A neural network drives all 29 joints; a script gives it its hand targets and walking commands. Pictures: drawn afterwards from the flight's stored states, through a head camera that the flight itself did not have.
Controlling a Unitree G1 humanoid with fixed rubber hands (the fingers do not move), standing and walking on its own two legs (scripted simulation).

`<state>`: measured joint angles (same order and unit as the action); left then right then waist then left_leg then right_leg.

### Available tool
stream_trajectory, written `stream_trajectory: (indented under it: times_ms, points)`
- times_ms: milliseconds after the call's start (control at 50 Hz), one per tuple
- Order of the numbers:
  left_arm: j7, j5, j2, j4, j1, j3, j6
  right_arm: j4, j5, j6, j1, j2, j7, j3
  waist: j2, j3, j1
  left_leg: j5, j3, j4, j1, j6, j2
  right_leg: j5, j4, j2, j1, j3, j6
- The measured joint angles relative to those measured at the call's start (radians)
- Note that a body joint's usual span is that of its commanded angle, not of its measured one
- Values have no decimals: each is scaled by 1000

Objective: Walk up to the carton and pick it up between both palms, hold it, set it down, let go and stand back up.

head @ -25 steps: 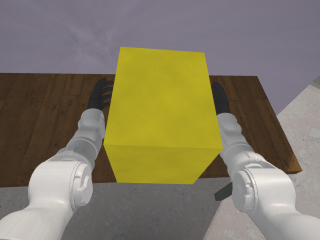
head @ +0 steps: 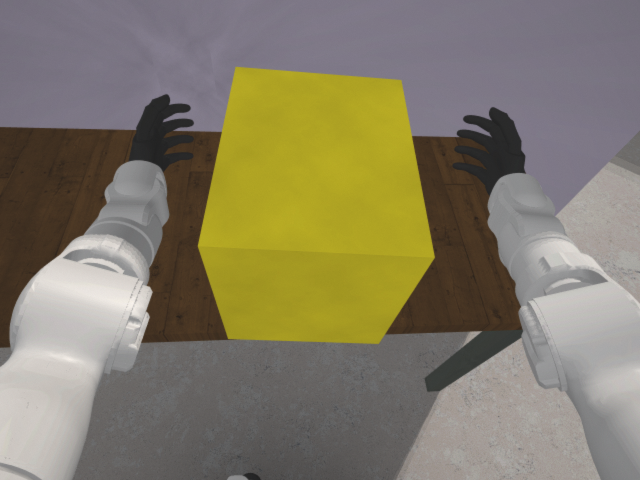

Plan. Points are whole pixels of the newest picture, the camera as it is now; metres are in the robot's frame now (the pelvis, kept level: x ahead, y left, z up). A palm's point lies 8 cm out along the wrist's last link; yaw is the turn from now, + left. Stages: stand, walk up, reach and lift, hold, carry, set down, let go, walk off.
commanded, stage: set down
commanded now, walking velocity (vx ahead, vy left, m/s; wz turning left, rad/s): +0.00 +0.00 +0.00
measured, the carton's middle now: (311, 214) +0.46 +0.03 +0.02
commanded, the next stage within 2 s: none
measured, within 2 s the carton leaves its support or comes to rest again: neither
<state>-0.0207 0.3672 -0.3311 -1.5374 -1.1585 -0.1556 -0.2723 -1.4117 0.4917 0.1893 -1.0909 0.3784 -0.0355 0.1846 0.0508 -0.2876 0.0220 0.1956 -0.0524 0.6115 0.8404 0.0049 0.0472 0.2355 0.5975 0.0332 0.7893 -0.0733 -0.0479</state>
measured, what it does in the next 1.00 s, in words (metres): stands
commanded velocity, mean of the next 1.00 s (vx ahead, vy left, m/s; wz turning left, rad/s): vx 0.00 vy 0.00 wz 0.00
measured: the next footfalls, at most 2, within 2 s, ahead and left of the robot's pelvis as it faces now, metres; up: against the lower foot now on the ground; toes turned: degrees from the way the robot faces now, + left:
none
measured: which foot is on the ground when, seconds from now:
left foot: down 0.00-1.00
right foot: down 0.00-1.00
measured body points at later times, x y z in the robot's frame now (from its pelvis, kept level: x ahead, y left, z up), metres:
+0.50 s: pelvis +0.01 +0.00 +0.02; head +0.06 +0.02 +0.47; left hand +0.48 +0.26 +0.20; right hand +0.51 -0.19 +0.21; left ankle +0.03 +0.12 -0.72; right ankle +0.01 -0.09 -0.72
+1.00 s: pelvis +0.01 +0.00 +0.03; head +0.04 +0.01 +0.48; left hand +0.43 +0.25 +0.14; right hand +0.45 -0.18 +0.13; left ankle +0.03 +0.12 -0.72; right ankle +0.01 -0.09 -0.72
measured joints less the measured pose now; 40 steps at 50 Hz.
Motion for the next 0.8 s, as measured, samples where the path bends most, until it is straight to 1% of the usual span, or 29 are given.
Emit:
stream_trajectory:
  times_ms: [60,140,280,420,540,660,740,800]
  points:
    - [-10,7,-9,57,-12,0,49,27,18,-36,-27,1,-5,13,1,9,14,-14,-7,-17,-7,0,-2,-9,-4,-1,2,7,-2]
    - [-9,7,-25,83,-44,7,108,42,-6,-82,-58,-14,12,-10,-3,10,26,-28,-7,-43,-26,-1,-3,-21,-26,-1,-16,9,-3]
    - [1,-16,-52,111,-74,27,187,48,-33,-141,-89,-15,42,-45,-4,30,23,-43,6,-98,-113,-6,-5,-38,-95,2,-113,-1,-4]
    - [1,-26,-74,176,-59,34,264,53,2,-198,-104,23,37,-31,-6,52,17,-44,13,-140,-203,-9,-5,-49,-157,7,-215,-5,-4]
    - [8,-38,-88,253,-32,53,333,90,45,-245,-98,50,31,8,-11,75,21,-47,9,-169,-264,-9,-5,-56,-192,10,-277,2,-2]
    - [32,-90,-86,352,52,105,374,166,55,-260,-30,49,44,33,-17,118,28,-59,6,-211,-342,-9,-8,-68,-231,10,-352,9,0]
    - [47,-134,-67,430,158,147,366,237,34,-238,71,26,57,25,-20,150,31,-65,6,-233,-395,-9,-11,-74,-252,9,-404,11,0]
    - [47,-152,-46,497,251,173,351,305,7,-214,168,-2,67,0,-22,165,32,-65,7,-237,-418,-8,-12,-74,-259,8,-429,11,1]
